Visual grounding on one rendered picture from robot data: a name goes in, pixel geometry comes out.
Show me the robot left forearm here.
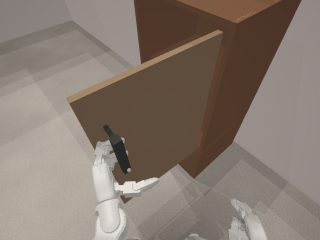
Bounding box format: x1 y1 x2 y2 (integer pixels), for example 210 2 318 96
93 198 129 240

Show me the robot left hand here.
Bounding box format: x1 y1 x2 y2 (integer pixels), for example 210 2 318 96
91 137 160 204

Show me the handle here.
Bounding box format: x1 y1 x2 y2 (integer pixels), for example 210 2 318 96
103 124 131 174

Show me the robot right shin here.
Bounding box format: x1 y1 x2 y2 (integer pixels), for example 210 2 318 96
189 233 199 237

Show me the robot right hand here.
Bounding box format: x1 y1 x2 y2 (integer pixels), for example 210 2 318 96
228 198 268 240

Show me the cupboard door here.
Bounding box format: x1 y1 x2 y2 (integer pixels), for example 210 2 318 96
66 30 223 204

